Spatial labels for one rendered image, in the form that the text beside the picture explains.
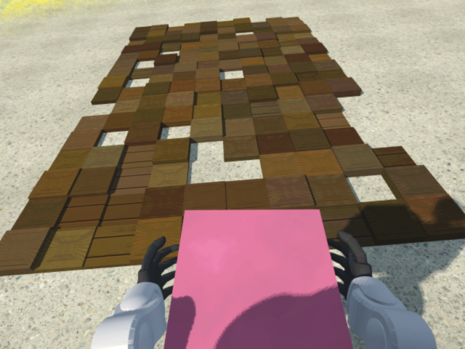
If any left robot hand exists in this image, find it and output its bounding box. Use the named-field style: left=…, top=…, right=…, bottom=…
left=137, top=236, right=179, bottom=300

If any right robot forearm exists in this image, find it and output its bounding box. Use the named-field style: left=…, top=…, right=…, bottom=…
left=347, top=276, right=437, bottom=349

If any carton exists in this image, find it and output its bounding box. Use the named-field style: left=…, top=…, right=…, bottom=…
left=163, top=209, right=353, bottom=349

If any left robot forearm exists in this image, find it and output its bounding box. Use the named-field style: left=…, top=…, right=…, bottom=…
left=91, top=282, right=167, bottom=349

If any right robot hand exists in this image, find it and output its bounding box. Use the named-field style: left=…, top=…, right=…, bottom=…
left=327, top=230, right=373, bottom=301

